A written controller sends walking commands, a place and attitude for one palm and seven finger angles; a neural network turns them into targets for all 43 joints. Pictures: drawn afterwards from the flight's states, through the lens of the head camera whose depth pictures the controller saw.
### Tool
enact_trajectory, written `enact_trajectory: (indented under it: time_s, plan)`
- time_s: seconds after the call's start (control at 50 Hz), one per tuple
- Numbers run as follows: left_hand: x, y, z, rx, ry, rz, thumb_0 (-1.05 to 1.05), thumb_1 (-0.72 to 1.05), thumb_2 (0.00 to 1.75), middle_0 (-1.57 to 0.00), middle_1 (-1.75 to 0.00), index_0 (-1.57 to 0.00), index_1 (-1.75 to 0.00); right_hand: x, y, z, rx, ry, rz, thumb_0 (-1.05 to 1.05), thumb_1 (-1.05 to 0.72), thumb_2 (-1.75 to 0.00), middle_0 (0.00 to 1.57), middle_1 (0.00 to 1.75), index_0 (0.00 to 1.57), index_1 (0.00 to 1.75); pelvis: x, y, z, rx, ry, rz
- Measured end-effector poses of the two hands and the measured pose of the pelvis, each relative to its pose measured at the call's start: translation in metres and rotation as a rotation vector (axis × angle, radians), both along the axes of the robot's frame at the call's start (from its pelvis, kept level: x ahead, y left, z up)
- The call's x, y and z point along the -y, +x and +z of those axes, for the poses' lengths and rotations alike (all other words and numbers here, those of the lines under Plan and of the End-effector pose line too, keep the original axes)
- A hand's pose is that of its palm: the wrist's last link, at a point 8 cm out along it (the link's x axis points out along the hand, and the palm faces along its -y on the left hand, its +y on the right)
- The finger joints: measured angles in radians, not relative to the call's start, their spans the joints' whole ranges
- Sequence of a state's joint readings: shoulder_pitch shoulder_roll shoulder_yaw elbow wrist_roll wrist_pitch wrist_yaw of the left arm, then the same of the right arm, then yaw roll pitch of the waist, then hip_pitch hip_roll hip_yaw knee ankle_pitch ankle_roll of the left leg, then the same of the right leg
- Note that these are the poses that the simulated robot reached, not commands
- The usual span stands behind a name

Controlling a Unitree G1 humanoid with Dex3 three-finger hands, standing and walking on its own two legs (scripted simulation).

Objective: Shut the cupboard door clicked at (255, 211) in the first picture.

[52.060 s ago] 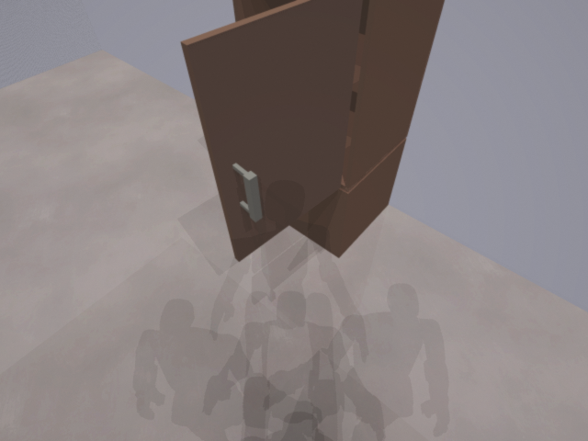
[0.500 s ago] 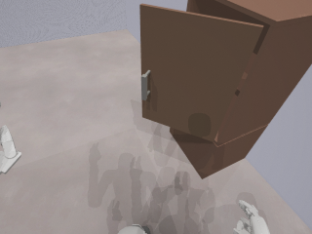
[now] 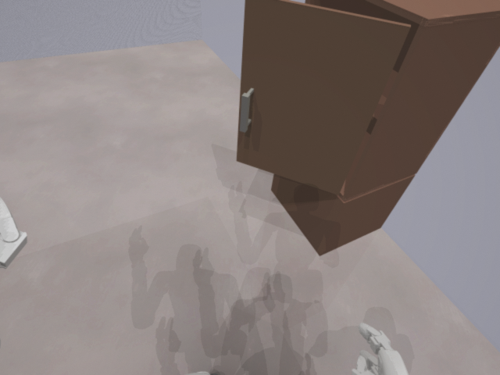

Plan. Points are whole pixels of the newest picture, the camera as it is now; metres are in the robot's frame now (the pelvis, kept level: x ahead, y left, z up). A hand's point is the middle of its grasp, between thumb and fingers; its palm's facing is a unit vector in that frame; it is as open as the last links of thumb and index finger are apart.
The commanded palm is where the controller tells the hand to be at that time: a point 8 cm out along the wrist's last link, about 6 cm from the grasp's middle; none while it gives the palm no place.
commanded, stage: stop stepping back and stand still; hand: left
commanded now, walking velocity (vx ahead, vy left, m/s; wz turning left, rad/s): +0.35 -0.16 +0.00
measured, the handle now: (247, 110) +0.91 +0.05 -0.07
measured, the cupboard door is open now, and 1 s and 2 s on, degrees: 40 40 40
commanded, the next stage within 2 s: let the arm hang, fingers relaxed in 0.60 s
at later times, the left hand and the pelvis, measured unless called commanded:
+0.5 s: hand out of the picture +0.14 +0.29 +0.15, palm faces +0.40 -0.83 -0.37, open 7.4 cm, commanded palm +0.07 +0.33 +0.18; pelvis -0.08 +0.04 +0.00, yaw -3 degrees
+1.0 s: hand out of the picture +0.05 +0.18 -0.16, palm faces +0.08 -0.99 -0.11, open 6.9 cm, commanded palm none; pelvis -0.06 +0.02 +0.00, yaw -1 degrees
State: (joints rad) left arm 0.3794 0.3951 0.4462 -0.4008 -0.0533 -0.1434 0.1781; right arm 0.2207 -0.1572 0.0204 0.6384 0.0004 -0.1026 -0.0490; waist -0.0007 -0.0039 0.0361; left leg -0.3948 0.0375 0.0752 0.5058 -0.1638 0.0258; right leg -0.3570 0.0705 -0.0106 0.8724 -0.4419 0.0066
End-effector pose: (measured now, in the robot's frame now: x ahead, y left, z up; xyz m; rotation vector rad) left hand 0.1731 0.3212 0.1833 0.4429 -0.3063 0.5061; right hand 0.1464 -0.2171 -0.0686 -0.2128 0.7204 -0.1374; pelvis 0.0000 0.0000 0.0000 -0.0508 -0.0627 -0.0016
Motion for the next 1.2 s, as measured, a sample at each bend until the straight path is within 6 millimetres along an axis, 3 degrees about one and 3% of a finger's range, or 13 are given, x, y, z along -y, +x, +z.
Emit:
enact_trajectory:
  time_s: [0.08, 0.16, 0.26, 0.36, 0.5, 0.6, 0.7, 0.74, 0.82, 0.9, 0.96, 1.08, 1.2]
  plan:
    - [0.030, -0.030, 0.008, -0.056, 0.017, -0.123, 0.01, 0.89, 0.90, -0.20, -0.30, -0.21, -0.30, -0.002, -0.035, 0.008, 0.000, 0.020, -0.012, 0.01, -0.90, -0.90, 0.20, 0.30, 0.20, 0.30, 0.001, -0.025, 0.007, -0.026, 0.009, -0.013]
    - [0.049, -0.066, 0.022, -0.019, 0.149, -0.224, 0.01, 0.89, 0.90, -0.21, -0.30, -0.21, -0.30, 0.009, -0.062, -0.004, -0.017, -0.002, -0.029, 0.01, -0.90, -0.90, 0.20, 0.30, 0.21, 0.30, 0.001, -0.056, -0.006, -0.033, 0.048, -0.051]
    - [0.022, -0.086, 0.039, 0.059, 0.160, -0.132, 0.01, 0.88, 0.90, -0.22, -0.31, -0.22, -0.30, 0.023, -0.105, -0.004, -0.103, -0.033, -0.105, 0.01, -0.90, -0.90, 0.20, 0.30, 0.20, 0.30, -0.003, -0.068, 0.005, -0.034, 0.069, -0.061]
    - [-0.010, -0.082, 0.017, -0.010, 0.047, -0.012, 0.01, 0.88, 0.90, -0.21, -0.30, -0.21, -0.30, 0.030, -0.130, -0.005, -0.116, -0.077, -0.144, 0.01, -0.91, -0.90, 0.20, 0.30, 0.20, 0.30, -0.019, -0.074, 0.010, -0.048, 0.084, -0.055]
    - [-0.009, -0.074, -0.020, -0.088, 0.005, -0.112, 0.01, 0.89, 0.90, -0.20, -0.30, -0.21, -0.30, 0.010, -0.133, -0.010, -0.097, -0.109, -0.155, 0.01, -0.91, -0.90, 0.20, 0.30, 0.20, 0.30, -0.040, -0.082, -0.005, -0.028, 0.081, -0.049]
    - [0.001, -0.069, 0.007, -0.059, 0.128, -0.175, 0.02, 0.88, 0.90, -0.21, -0.30, -0.21, -0.30, -0.017, -0.122, -0.010, -0.079, -0.022, -0.113, 0.01, -0.91, -0.90, 0.20, 0.30, 0.20, 0.30, -0.035, -0.080, -0.001, -0.030, 0.070, -0.062]
    - [0.008, -0.063, 0.030, -0.031, 0.252, -0.139, 0.01, 0.88, 0.90, -0.21, -0.30, -0.21, -0.30, -0.027, -0.101, -0.030, -0.082, 0.070, -0.071, 0.01, -0.90, -0.90, 0.20, 0.30, 0.20, 0.30, -0.026, -0.069, -0.007, -0.050, 0.049, -0.070]
    - [0.005, -0.050, 0.005, -0.150, 0.222, -0.126, 0.01, 0.89, 0.90, -0.21, -0.30, -0.21, -0.30, -0.026, -0.093, -0.042, -0.113, 0.107, -0.037, 0.01, -0.90, -0.90, 0.20, 0.30, 0.20, 0.30, -0.026, -0.064, -0.008, -0.069, 0.047, -0.040]
    - [0.003, -0.039, -0.125, -0.636, -0.082, -0.074, 0.00, 0.90, 0.90, -0.19, -0.30, -0.20, -0.30, -0.021, -0.083, -0.066, -0.187, 0.126, -0.001, 0.01, -0.90, -0.90, 0.20, 0.30, 0.20, 0.30, -0.031, -0.057, -0.012, -0.075, 0.062, -0.016]
    - [0.047, -0.084, -0.252, -1.102, -0.368, -0.095, 0.00, 0.91, 0.90, -0.19, -0.30, -0.20, -0.30, -0.012, -0.089, -0.066, -0.261, 0.089, -0.016, 0.01, -0.91, -0.90, 0.20, 0.30, 0.20, 0.30, -0.031, -0.055, -0.012, -0.054, 0.079, -0.014]
    - [0.090, -0.135, -0.309, -1.344, -0.550, -0.139, 0.00, 0.91, 0.90, -0.19, -0.30, -0.20, -0.30, -0.006, -0.105, -0.054, -0.333, 0.035, -0.038, 0.01, -0.91, -0.90, 0.20, 0.30, 0.20, 0.30, -0.028, -0.055, -0.008, -0.043, 0.079, -0.016]
    - [0.077, -0.153, -0.324, -1.367, -0.624, -0.078, -0.09, 1.02, 0.89, -0.21, -0.30, -0.21, -0.30, 0.001, -0.145, -0.040, -0.483, -0.038, -0.080, 0.01, -0.91, -0.90, 0.20, 0.30, 0.20, 0.30, -0.026, -0.058, 0.003, -0.045, 0.043, -0.016]
    - [0.049, -0.180, -0.318, -1.506, -0.556, -0.030, -0.05, 0.96, 0.89, -0.20, -0.30, -0.21, -0.30, -0.012, -0.177, -0.050, -0.526, 0.013, -0.152, 0.01, -0.91, -0.90, 0.20, 0.30, 0.20, 0.30, -0.038, -0.058, 0.009, -0.025, 0.034, -0.039]
